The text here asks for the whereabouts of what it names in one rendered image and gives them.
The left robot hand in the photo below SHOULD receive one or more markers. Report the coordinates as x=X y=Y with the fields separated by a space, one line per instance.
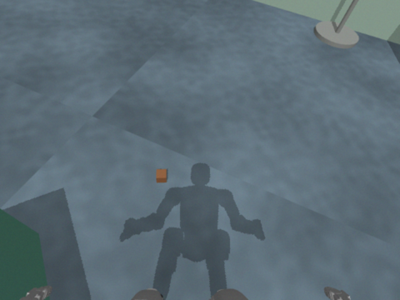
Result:
x=38 y=293

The cube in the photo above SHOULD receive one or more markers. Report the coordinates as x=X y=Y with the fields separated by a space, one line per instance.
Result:
x=161 y=175

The coat stand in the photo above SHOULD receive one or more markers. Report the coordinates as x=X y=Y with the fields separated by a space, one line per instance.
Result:
x=337 y=34

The right robot hand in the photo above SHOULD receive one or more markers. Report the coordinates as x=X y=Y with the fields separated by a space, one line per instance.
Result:
x=335 y=294

